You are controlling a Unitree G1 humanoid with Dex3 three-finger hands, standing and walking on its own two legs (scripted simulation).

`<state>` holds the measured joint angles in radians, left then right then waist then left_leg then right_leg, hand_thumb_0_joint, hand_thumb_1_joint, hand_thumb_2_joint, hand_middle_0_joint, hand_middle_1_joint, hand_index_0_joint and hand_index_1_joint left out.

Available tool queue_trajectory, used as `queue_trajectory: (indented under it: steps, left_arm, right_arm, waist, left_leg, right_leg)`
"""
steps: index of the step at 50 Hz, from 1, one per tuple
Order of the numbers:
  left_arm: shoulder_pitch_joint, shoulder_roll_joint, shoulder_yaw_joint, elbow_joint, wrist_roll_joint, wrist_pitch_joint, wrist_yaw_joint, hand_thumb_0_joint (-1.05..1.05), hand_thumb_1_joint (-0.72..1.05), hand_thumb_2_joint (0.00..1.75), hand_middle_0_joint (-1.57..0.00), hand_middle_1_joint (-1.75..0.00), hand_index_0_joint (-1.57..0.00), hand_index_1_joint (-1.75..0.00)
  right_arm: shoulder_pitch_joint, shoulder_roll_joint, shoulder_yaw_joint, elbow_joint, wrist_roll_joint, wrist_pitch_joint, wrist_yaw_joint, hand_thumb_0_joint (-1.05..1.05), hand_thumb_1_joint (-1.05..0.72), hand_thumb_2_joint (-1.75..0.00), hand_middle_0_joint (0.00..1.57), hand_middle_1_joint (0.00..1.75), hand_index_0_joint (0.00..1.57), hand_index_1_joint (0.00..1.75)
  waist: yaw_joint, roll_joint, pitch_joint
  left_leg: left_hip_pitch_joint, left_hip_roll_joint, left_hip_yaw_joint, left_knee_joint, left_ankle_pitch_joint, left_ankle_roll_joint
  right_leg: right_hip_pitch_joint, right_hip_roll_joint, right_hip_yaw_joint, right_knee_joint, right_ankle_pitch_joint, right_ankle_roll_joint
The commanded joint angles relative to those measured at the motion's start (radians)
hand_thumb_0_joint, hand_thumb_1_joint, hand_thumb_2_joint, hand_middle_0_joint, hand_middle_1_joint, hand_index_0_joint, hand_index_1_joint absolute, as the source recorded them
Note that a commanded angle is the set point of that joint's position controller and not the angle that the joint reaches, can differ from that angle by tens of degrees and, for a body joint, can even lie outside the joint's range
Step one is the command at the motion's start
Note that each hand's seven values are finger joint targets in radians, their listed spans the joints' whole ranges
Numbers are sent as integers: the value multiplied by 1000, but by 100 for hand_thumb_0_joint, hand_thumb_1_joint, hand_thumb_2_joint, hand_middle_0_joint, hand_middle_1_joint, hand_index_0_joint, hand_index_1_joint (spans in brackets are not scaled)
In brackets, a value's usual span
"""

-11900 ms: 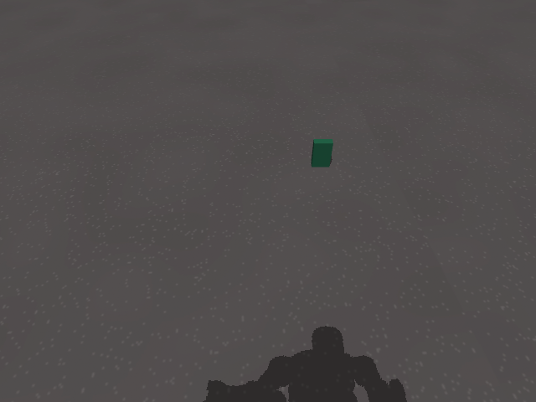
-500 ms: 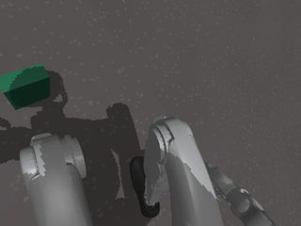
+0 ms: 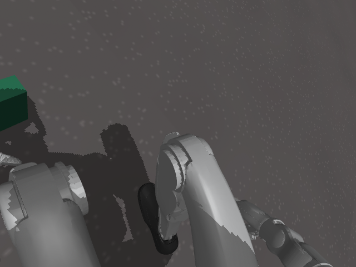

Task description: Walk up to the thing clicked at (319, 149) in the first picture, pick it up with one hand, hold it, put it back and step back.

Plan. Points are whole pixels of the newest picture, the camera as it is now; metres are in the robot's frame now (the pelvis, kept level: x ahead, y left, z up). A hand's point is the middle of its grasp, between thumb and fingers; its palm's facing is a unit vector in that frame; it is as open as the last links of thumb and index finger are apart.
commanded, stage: close in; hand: left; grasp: from the side
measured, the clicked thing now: out of the picture +0.47 +0.24 -0.20
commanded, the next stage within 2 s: rest palm in 0.16 s
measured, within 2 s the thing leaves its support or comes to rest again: leaves its support in 1.74 s
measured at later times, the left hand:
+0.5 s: hand out of the picture +0.43 +0.24 -0.17, palm faces +0.16 -0.99 -0.01, open 14.5 cm
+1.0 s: hand out of the picture +0.44 +0.24 -0.17, palm faces +0.20 -0.98 -0.02, open 8.0 cm
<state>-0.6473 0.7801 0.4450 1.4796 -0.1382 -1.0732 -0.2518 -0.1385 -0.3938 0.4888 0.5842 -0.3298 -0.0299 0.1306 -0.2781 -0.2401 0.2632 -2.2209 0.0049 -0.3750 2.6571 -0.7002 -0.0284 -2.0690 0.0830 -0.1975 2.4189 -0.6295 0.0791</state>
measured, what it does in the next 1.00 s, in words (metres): stands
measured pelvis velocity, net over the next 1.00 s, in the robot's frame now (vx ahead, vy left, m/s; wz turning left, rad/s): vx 0.00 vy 0.00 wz -0.03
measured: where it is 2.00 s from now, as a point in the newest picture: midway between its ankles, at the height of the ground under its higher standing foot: (116, 255)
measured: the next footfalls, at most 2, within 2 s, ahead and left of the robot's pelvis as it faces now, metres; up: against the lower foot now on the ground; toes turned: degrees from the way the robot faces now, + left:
none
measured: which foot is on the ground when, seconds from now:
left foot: down 0.00-1.00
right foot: down 0.00-1.00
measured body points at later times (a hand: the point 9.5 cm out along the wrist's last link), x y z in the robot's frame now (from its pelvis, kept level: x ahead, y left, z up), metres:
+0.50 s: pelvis +0.00 +0.00 +0.00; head +0.23 +0.18 +0.34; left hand +0.41 +0.29 -0.17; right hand +0.17 -0.24 -0.03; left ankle +0.08 +0.13 -0.25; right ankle +0.14 -0.13 -0.25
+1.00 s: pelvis +0.00 +0.00 +0.00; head +0.24 +0.18 +0.34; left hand +0.42 +0.30 -0.17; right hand +0.16 -0.25 -0.03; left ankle +0.08 +0.13 -0.25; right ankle +0.14 -0.13 -0.25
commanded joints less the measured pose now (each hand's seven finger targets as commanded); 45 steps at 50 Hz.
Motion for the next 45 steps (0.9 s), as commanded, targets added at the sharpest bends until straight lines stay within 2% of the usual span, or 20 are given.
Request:
queue_trajectory:
  steps: [1,4,5,7,9,10,11,15,18,20,21,23,27,30,32,34,35,40,44,45]
  left_arm:
    - [-209,179,10,-110,13,-100,47,0,-37,5,-8,-7,-9,-5]
    - [-194,201,14,-109,37,-114,73,0,-30,7,-8,-7,-9,-5]
    - [-185,183,9,-111,43,-116,80,0,-28,8,-9,-7,-9,-6]
    - [-176,186,4,-125,53,-119,94,0,-26,9,-10,-8,-10,-6]
    - [-175,158,-19,-153,51,-123,101,0,-23,10,-10,-8,-10,-7]
    - [-178,163,-22,-168,52,-123,108,0,-23,11,-10,-9,-10,-7]
    - [-191,149,-35,-182,51,-124,114,0,-23,11,-11,-9,-11,-8]
    - [-209,124,-65,-186,50,-118,142,0,-16,18,-19,-12,-17,-13]
    - [-234,113,-88,-165,59,-119,161,0,-13,20,-19,-14,-17,-14]
    - [-231,122,-90,-159,67,-118,176,0,-2,28,-33,-26,-32,-26]
    - [-239,137,-80,-154,68,-122,183,0,2,31,-34,-29,-33,-29]
    - [-225,141,-72,-151,67,-122,191,0,4,33,-37,-32,-36,-31]
    - [-231,148,-59,-136,73,-121,209,0,15,38,-42,-36,-41,-35]
    - [-228,140,-57,-129,79,-118,218,0,19,42,-47,-39,-46,-39]
    - [-226,131,-77,-141,82,-117,218,0,24,45,-50,-44,-49,-43]
    - [-213,133,-74,-149,80,-112,222,0,30,49,-53,-46,-52,-46]
    - [-235,134,-85,-161,82,-112,221,0,31,50,-56,-48,-55,-48]
    - [-250,127,-83,-164,82,-111,236,0,38,57,-63,-56,-62,-55]
    - [-278,145,-79,-155,88,-109,245,0,44,63,-71,-63,-70,-63]
    - [-284,138,-86,-150,86,-110,245,0,44,66,-73,-66,-72,-66]
  right_arm:
    - [8,-337,-100,-34,-20,10,-14,0,-90,-90,20,30,20,30]
    - [4,-342,-95,-34,-28,21,-13,0,-91,-90,20,30,20,30]
    - [5,-344,-96,-38,-33,24,-11,0,-90,-90,20,30,20,30]
    - [0,-344,-98,-35,-36,28,-10,0,-90,-90,20,30,20,30]
    - [1,-350,-99,-32,-39,31,-8,0,-90,-90,20,30,20,30]
    - [0,-348,-100,-30,-39,31,-7,0,-90,-90,20,30,20,30]
    - [4,-349,-100,-27,-42,32,-4,0,-91,-90,20,30,20,30]
    - [9,-344,-103,-17,-39,32,2,0,-89,-90,20,30,20,30]
    - [5,-345,-101,-12,-38,35,3,0,-89,-90,20,30,20,30]
    - [-1,-339,-98,-18,-38,37,5,0,-89,-90,20,30,20,30]
    - [1,-338,-93,-20,-41,40,6,0,-89,-90,20,30,20,30]
    - [-2,-334,-92,-21,-41,40,6,0,-89,-90,20,30,20,30]
    - [-5,-330,-91,-24,-42,42,7,0,-89,-90,20,30,20,30]
    - [-11,-332,-93,-31,-41,48,7,0,-89,-90,20,30,20,30]
    - [-11,-332,-94,-31,-41,50,7,0,-88,-89,20,30,20,30]
    - [-11,-329,-96,-33,-40,50,8,0,-88,-89,20,30,20,30]
    - [-1,-328,-95,-25,-40,51,8,0,-89,-89,20,30,20,30]
    - [3,-333,-96,-20,-39,53,10,0,-88,-89,20,30,20,30]
    - [-4,-332,-95,-21,-37,57,10,0,-88,-89,20,30,20,30]
    - [2,-331,-91,-22,-41,58,12,0,-88,-89,20,30,20,30]
  waist:
    - [-85,485,-523]
    - [-75,528,-506]
    - [-82,530,-519]
    - [-78,547,-522]
    - [-93,557,-536]
    - [-90,556,-541]
    - [-103,563,-551]
    - [-117,534,-549]
    - [-132,504,-512]
    - [-123,491,-499]
    - [-126,492,-500]
    - [-109,489,-508]
    - [-113,498,-508]
    - [-116,501,-503]
    - [-118,508,-499]
    - [-107,499,-519]
    - [-114,515,-526]
    - [-129,528,-538]
    - [-129,520,-503]
    - [-138,519,-513]
  left_leg:
    - [368,48,110,-317,61,4]
    - [380,50,109,-331,79,-4]
    - [402,53,101,-335,96,-8]
    - [413,56,103,-333,112,-10]
    - [439,57,94,-332,143,-14]
    - [443,58,94,-330,149,-14]
    - [450,57,91,-328,157,-14]
    - [426,55,89,-316,133,-9]
    - [394,52,81,-317,96,-3]
    - [376,51,86,-318,71,-1]
    - [372,51,85,-317,61,1]
    - [376,51,90,-316,59,1]
    - [374,52,93,-318,67,1]
    - [383,56,85,-327,73,-3]
    - [386,55,87,-329,83,-3]
    - [386,54,94,-320,92,-1]
    - [398,55,95,-320,106,-2]
    - [428,60,77,-326,137,-8]
    - [395,60,79,-333,85,-4]
    - [396,59,81,-328,84,-3]
  right_leg:
    - [252,22,-142,-179,131,-79]
    - [258,21,-148,-170,141,-84]
    - [261,20,-155,-166,154,-82]
    - [263,22,-152,-163,171,-84]
    - [271,21,-156,-157,199,-82]
    - [271,22,-156,-157,206,-82]
    - [278,22,-157,-157,216,-80]
    - [276,26,-156,-168,210,-77]
    - [256,27,-163,-175,185,-75]
    - [254,28,-163,-184,162,-76]
    - [259,30,-165,-187,153,-74]
    - [264,32,-161,-189,151,-76]
    - [268,34,-161,-189,157,-77]
    - [256,34,-167,-186,161,-77]
    - [261,33,-166,-185,172,-78]
    - [272,37,-160,-192,181,-78]
    - [279,36,-156,-191,194,-79]
    - [270,35,-166,-180,217,-80]
    - [250,32,-164,-189,176,-80]
    - [265,35,-164,-194,178,-79]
